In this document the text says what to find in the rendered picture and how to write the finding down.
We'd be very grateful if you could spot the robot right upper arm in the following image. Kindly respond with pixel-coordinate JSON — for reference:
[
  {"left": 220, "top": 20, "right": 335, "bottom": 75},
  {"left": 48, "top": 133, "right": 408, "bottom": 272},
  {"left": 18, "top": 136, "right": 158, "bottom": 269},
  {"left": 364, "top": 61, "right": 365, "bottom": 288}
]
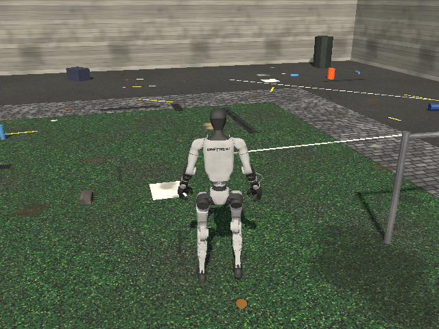
[{"left": 233, "top": 138, "right": 252, "bottom": 175}]

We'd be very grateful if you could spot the robot right forearm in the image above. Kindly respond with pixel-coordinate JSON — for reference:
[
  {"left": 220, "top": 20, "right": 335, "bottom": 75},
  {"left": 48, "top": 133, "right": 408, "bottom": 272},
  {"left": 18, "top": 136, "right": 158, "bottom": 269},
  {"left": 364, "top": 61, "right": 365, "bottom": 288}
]
[{"left": 246, "top": 164, "right": 260, "bottom": 190}]

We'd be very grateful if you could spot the robot left forearm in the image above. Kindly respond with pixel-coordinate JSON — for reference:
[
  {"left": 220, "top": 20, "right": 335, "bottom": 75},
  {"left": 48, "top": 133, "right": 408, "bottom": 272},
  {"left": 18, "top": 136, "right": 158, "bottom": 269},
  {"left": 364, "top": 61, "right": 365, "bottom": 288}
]
[{"left": 179, "top": 165, "right": 192, "bottom": 189}]

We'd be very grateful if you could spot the left robot shin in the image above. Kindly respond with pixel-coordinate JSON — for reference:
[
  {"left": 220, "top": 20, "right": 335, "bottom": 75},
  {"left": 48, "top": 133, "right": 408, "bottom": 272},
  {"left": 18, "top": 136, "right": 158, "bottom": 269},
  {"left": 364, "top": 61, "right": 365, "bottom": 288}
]
[{"left": 197, "top": 228, "right": 207, "bottom": 273}]

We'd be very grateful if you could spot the robot right hand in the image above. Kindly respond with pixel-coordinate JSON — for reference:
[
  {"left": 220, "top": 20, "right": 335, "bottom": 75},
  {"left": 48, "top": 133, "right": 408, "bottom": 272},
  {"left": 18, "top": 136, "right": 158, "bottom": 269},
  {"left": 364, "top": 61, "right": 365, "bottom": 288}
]
[{"left": 247, "top": 186, "right": 262, "bottom": 202}]

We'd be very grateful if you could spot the robot left upper arm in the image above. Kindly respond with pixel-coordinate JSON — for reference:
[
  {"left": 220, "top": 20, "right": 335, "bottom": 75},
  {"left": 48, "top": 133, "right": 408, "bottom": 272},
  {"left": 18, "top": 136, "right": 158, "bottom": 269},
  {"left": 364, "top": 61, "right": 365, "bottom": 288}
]
[{"left": 185, "top": 138, "right": 204, "bottom": 175}]

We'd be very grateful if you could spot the robot left hand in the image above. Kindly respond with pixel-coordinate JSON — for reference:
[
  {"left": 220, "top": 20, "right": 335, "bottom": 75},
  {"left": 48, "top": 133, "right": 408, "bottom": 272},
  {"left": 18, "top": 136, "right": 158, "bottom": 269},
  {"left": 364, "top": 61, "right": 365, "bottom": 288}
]
[{"left": 178, "top": 186, "right": 193, "bottom": 200}]

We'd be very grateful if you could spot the robot torso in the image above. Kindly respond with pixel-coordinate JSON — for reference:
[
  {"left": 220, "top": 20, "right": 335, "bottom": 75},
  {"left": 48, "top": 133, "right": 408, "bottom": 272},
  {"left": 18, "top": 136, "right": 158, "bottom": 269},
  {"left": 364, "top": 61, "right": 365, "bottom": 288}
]
[{"left": 203, "top": 135, "right": 235, "bottom": 206}]

